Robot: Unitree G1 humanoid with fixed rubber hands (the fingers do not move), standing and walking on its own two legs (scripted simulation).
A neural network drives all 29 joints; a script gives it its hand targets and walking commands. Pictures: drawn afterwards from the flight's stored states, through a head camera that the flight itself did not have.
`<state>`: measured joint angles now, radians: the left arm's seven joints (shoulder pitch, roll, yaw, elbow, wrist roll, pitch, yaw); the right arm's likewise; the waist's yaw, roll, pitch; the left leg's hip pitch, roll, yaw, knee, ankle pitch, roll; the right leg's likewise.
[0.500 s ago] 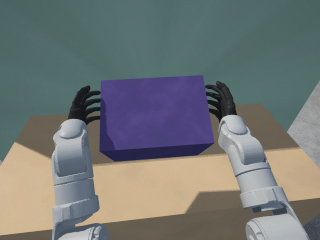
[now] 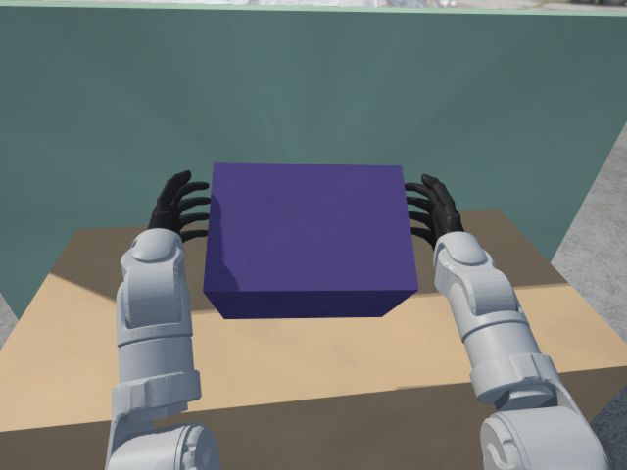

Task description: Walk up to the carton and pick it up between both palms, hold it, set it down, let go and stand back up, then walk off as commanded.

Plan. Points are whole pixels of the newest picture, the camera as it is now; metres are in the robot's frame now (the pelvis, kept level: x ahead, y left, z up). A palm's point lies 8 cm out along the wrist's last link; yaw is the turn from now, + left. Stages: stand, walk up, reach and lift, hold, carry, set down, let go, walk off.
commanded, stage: hold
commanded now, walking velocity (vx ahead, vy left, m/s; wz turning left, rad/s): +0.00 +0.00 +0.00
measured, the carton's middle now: (306, 247) +0.41 +0.01 +0.13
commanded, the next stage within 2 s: none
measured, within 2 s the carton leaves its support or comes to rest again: neither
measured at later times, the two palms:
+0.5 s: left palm (176, 196) +0.42 +0.18 +0.21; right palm (424, 189) +0.43 -0.16 +0.21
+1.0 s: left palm (161, 229) +0.35 +0.18 +0.21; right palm (438, 224) +0.37 -0.16 +0.20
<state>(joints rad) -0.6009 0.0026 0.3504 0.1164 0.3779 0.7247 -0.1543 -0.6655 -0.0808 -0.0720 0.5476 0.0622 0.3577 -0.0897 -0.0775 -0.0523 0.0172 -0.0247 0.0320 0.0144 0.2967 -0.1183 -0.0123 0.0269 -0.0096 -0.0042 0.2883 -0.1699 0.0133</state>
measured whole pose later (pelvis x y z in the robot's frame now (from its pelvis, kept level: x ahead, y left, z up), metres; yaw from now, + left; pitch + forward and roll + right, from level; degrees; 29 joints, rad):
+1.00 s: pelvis +0.02 +0.00 +0.00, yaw +0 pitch -9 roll +0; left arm -0.53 0.00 0.34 -0.04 0.36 0.79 -0.17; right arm -0.62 -0.08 -0.01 0.42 0.13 0.40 -0.14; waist -0.08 -0.04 0.01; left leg 0.00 0.03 0.01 0.30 -0.13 -0.02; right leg 0.05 -0.01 0.00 0.29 -0.18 0.01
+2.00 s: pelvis +0.01 +0.00 +0.00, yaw +0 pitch -10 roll +0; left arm -0.59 0.00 0.37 0.12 0.39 0.76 -0.18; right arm -0.66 -0.08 -0.05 0.55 0.09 0.38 -0.10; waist -0.08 -0.04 0.00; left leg 0.00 0.03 0.01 0.30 -0.13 -0.02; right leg 0.05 -0.01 0.00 0.29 -0.17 0.01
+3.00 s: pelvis +0.02 +0.00 +0.00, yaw +0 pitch -10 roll +0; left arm -0.55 0.00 0.36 0.03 0.38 0.78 -0.19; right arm -0.64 -0.08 -0.02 0.48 0.12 0.40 -0.13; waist -0.08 -0.05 0.00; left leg 0.01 0.03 0.01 0.29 -0.13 -0.02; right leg 0.06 -0.01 0.00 0.29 -0.18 0.01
